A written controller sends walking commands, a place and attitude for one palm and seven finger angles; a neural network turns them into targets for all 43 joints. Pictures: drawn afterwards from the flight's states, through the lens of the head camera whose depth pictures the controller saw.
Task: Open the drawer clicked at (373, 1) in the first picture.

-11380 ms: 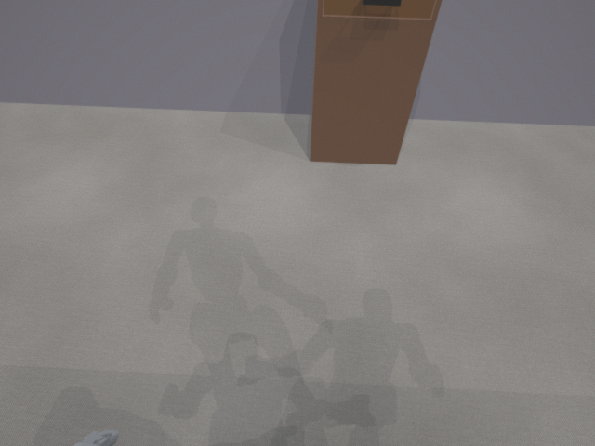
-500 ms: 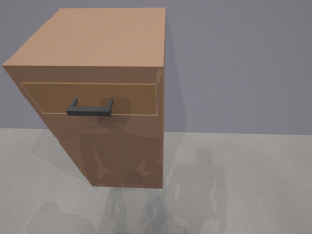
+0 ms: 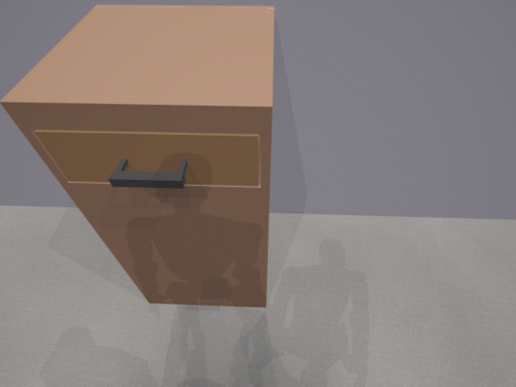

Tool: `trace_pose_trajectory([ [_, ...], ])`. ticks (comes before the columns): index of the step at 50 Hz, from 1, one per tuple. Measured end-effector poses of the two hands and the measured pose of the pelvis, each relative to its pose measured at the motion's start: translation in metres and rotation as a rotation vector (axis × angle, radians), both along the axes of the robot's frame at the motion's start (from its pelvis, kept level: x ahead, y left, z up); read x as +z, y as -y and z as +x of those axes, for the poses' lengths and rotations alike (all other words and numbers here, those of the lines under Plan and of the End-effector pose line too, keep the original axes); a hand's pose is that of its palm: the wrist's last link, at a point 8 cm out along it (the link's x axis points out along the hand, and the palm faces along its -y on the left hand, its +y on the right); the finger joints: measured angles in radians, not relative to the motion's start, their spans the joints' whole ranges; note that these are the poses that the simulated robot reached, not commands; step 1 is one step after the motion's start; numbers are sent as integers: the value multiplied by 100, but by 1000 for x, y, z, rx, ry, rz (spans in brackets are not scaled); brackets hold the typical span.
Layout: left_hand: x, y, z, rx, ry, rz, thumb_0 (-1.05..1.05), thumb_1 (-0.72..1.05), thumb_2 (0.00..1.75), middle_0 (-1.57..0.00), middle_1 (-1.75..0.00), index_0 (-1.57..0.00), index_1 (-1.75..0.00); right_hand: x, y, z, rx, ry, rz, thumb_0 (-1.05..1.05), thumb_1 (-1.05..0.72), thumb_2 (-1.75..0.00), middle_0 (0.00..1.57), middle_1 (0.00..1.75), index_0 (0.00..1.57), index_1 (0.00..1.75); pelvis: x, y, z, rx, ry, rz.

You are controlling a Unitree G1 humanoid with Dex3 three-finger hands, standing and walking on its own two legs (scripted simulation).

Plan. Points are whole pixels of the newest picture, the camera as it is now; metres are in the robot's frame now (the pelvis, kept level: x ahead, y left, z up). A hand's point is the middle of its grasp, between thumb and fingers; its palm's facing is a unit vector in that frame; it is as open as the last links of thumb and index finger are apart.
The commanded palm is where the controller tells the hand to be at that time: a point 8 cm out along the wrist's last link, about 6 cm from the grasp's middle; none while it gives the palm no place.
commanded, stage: look again from close up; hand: left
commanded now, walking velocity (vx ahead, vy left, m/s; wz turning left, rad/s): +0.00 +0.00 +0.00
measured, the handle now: (150, 171) +0.48 +0.24 +0.03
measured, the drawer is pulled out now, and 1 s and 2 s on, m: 0.00 0.00 0.00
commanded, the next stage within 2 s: raise the hand with hooked fingers in 0.06 s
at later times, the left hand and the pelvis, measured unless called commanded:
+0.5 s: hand (136, 347) +0.18 +0.20 -0.03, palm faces +0.01 -0.30 -0.95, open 8.1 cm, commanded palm +0.13 +0.23 -0.01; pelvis -0.04 +0.03 -0.03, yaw -3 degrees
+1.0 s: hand (95, 320) +0.20 +0.25 +0.02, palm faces +0.03 -0.13 -0.99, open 11.0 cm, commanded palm +0.17 +0.25 +0.08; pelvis -0.05 +0.04 -0.01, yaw -1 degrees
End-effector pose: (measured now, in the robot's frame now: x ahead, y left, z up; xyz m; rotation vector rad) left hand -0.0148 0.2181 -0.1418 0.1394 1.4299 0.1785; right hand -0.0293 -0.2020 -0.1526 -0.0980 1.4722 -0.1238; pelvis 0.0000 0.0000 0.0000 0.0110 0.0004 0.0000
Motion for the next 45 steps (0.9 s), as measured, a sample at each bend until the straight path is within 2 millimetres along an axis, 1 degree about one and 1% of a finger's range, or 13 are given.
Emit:
trace_pose_trajectory([
  [9, -1, -2, -3, 0, 1, -1, 1, 92, 90, -20, -30, -20, -30, 1, -5, -1, -9, 1, 0, 0, -91, -90, 20, 30, 20, 30, 0, -4, -1, -2, -4, -4],
  [10, 3, -4, 5, -62, 26, 14, 2, 93, 90, -20, -30, -20, -30, 1, -3, 4, -8, 35, -9, 1, -91, -90, 20, 30, 20, 30, -1, -6, -3, -19, -5, -6],
  [13, 44, -28, 56, -220, 312, 188, 5, 95, 89, -21, -31, -21, -31, 5, 12, 29, -26, 243, -90, 3, -93, -90, 21, 30, 20, 30, -5, -13, -6, -30, -13, -1],
  [16, 98, -39, 117, -436, 596, 407, 5, 92, 88, -21, -33, -21, -33, 13, 27, 71, 2, 460, -131, 3, -93, -90, 21, 30, 20, 30, -9, -20, -15, -14, -39, 11],
  [19, 143, -33, 166, -691, 832, 671, 3, 86, 86, -21, -36, -21, -35, 28, 36, 120, 56, 643, -153, 3, -93, -90, 20, 30, 20, 30, -16, -26, -25, -17, -81, 20],
  [21, 160, -22, 182, -816, 940, 809, 3, 81, 84, -21, -38, -21, -38, 41, 38, 149, 91, 730, -152, 2, -93, -90, 20, 30, 20, 30, -20, -29, -30, -32, -104, 27],
  [23, 164, -8, 184, -909, 1007, 883, 2, 77, 83, -21, -41, -21, -40, 55, 35, 175, 129, 784, -139, 2, -92, -90, 20, 30, 19, 30, -25, -31, -35, -48, -123, 35],
  [26, 157, 6, 169, -996, 1047, 930, 1, 69, 80, -21, -45, -22, -44, 71, 24, 206, 196, 826, -113, 2, -92, -90, 20, 30, 19, 30, -31, -32, -41, -53, -138, 41],
  [30, 142, 2, 141, -1032, 992, 1010, 0, 59, 76, -23, -51, -23, -50, 78, -3, 232, 278, 852, -72, 1, -92, -90, 20, 30, 19, 30, -38, -32, -46, -37, -138, 34],
  [33, 139, -14, 133, -1018, 934, 1088, 0, 51, 73, -24, -55, -25, -55, 74, -26, 241, 316, 851, -35, 1, -91, -90, 20, 30, 19, 30, -41, -32, -50, -14, -124, 20],
  [36, 152, -31, 142, -974, 918, 1147, 0, 43, 70, -26, -60, -26, -59, 65, -49, 237, 330, 829, 9, 1, -91, -90, 20, 30, 19, 30, -41, -32, -52, 10, -96, 5],
  [41, 189, -40, 171, -930, 948, 1163, 0, 32, 65, -27, -67, -27, -67, 50, -75, 211, 311, 748, 81, 1, -91, -90, 20, 30, 20, 30, -31, -35, -53, 18, -55, -2],
  [45, 207, -34, 187, -977, 966, 1121, 0, 23, 61, -27, -73, -27, -73, 41, -76, 183, 276, 666, 101, 1, -91, -90, 21, 30, 20, 30, -22, -37, -51, 1, -39, 3],
])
